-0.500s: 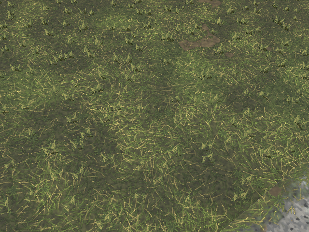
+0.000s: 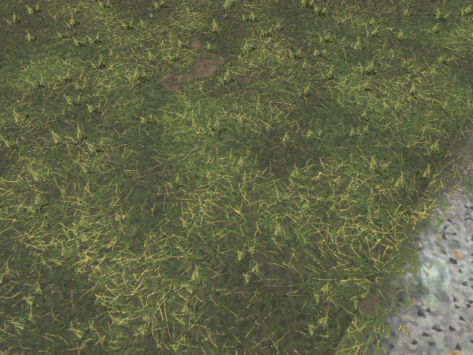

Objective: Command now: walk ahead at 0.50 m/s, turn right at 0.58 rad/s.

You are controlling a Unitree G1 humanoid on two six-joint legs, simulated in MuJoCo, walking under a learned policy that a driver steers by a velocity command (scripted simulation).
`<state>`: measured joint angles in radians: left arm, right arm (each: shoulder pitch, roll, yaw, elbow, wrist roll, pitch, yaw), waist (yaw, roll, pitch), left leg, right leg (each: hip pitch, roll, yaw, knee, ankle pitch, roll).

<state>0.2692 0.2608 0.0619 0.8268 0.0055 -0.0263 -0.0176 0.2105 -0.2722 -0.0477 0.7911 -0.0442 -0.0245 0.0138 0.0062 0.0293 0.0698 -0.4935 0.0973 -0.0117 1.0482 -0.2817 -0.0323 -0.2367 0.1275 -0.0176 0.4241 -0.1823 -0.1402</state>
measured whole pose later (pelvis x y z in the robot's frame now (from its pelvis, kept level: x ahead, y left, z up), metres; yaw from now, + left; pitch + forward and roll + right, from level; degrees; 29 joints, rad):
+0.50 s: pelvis +0.32 +0.04 -0.09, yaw +4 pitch +2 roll -3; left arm 0.51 0.26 0.02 1.00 0.04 -0.10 0.06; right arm 0.09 -0.28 -0.05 0.79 -0.04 -0.06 0.06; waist 0.10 0.04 0.03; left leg -0.46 -0.01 0.02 0.38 0.30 0.10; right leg 0.12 0.14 -0.07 0.76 -0.80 -0.09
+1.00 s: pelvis +0.61 +0.06 -0.14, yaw +22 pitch +1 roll +1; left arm 0.04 0.23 0.00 0.74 0.02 -0.07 0.02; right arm 0.34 -0.29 -0.09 0.87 0.00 -0.01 -0.01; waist -0.09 0.02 0.08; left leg -0.33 -0.15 -0.10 1.11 -0.57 0.05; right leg -0.47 -0.01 -0.02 0.59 -0.14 -0.04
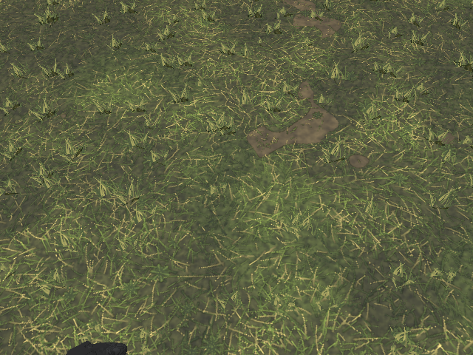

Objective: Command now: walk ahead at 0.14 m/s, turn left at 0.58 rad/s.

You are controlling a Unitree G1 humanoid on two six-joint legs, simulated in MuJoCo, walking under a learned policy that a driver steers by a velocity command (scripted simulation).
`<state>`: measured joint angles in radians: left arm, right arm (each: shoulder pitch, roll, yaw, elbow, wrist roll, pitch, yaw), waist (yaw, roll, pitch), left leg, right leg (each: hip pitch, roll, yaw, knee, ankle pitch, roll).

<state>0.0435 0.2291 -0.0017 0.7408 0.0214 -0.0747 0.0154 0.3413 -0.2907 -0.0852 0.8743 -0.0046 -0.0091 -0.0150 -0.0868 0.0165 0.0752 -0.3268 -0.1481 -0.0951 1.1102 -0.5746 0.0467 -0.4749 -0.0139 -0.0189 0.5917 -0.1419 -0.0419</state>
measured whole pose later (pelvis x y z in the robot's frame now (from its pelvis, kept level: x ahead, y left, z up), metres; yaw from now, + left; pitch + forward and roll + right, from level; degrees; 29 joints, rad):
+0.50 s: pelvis +0.03 +0.03 +0.02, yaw +14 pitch +0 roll -1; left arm 0.25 0.28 0.06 0.85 0.02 0.05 -0.01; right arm 0.19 -0.23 -0.02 0.78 -0.03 0.03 0.00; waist 0.03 -0.05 0.02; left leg -0.21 -0.04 0.01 0.44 -0.22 0.07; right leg -0.45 -0.04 -0.04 0.89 -0.36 0.02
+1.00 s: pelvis +0.14 -0.03 +0.01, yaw -1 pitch +1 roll +1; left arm 0.22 0.27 0.06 0.83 0.02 -0.02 -0.04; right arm 0.30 -0.30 -0.07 0.91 -0.04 -0.04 0.03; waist -0.03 0.04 0.02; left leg -0.33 0.05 0.06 0.99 -0.42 0.03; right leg -0.26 0.05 -0.04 0.53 -0.29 -0.09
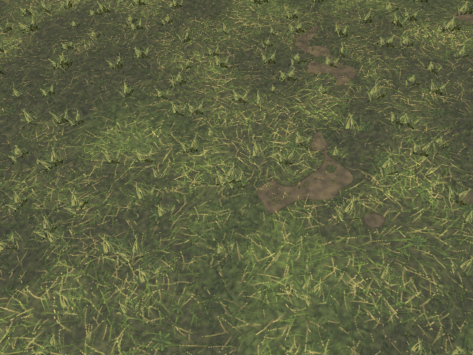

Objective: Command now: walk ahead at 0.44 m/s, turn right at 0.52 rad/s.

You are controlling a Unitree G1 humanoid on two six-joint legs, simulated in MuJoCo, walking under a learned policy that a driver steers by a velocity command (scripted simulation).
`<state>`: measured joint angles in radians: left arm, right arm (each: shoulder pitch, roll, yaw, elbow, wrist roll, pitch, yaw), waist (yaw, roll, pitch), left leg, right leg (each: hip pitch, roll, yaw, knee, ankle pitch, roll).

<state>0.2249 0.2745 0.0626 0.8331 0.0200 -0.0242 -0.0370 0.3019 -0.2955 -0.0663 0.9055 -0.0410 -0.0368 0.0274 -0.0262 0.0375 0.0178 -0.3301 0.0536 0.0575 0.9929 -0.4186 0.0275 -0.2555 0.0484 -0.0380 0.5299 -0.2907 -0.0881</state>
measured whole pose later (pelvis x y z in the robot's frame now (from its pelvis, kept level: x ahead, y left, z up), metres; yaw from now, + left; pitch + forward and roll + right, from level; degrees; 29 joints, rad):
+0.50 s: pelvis +0.28 -0.01 -0.01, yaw -13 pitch +0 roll +0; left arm 0.35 0.28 0.05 0.91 0.03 -0.06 -0.01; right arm 0.15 -0.28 -0.04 0.83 -0.02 -0.06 0.01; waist 0.03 -0.02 0.06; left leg -0.38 -0.08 0.03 0.54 -0.16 0.09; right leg -0.22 0.10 0.08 1.13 -0.38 -0.09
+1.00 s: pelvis +0.54 -0.10 +0.00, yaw +2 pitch +1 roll +0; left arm 0.10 0.25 0.01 0.74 0.04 -0.07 0.01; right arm 0.37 -0.30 -0.07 0.89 -0.01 -0.04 0.01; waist -0.06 0.03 0.03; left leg -0.31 -0.07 -0.07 1.03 -0.41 0.07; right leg -0.34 0.01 -0.03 0.50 -0.18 -0.03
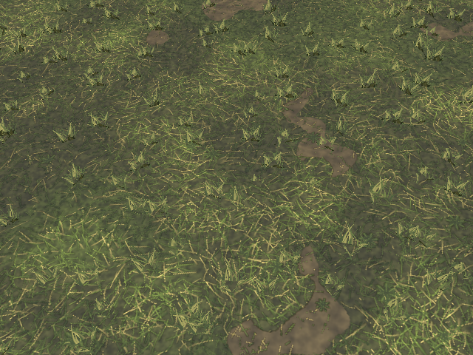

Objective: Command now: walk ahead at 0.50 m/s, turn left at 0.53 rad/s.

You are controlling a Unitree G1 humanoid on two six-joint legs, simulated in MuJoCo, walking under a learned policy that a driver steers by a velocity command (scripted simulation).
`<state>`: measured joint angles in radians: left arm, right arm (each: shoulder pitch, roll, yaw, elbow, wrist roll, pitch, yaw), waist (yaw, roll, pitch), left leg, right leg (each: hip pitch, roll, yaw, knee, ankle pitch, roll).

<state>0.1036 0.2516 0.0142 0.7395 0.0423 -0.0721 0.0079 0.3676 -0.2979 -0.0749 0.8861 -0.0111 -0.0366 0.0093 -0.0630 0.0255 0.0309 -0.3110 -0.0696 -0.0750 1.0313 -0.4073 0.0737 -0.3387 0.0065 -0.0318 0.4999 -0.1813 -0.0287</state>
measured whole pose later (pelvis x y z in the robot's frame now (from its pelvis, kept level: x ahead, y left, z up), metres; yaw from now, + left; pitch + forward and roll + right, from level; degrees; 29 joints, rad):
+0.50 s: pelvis +0.25 +0.07 -0.02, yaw +19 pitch +1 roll +0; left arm 0.35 0.25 0.04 0.85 0.02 -0.05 0.00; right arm 0.09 -0.28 -0.05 0.73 -0.03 -0.01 0.03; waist 0.05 0.00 0.07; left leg -0.42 -0.09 0.07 0.61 -0.21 0.13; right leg -0.26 -0.08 -0.08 1.17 -0.43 0.01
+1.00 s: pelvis +0.52 +0.13 -0.02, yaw +10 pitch +1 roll +0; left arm 0.12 0.24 0.03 0.78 0.04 -0.04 -0.04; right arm 0.40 -0.24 -0.02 0.96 -0.03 -0.06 -0.03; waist -0.03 0.00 0.04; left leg 0.06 -0.04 0.17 0.56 -0.43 0.06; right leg -0.45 0.07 -0.11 0.56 -0.14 -0.15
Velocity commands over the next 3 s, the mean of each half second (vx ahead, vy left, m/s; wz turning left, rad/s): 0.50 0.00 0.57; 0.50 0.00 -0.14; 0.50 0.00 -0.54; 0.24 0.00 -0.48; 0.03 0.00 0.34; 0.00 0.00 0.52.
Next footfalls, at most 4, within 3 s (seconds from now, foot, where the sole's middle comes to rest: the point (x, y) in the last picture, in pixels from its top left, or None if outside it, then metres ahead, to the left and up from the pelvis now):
0.40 left None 0.33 0.14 -0.77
0.98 right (207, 293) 0.67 0.10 -0.77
1.48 left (151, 216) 0.96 0.29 -0.77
1.94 right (224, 190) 1.05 0.04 -0.77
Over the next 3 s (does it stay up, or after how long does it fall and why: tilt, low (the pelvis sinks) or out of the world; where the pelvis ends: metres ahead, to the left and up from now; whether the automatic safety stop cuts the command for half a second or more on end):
stays up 0.95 0.14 0.01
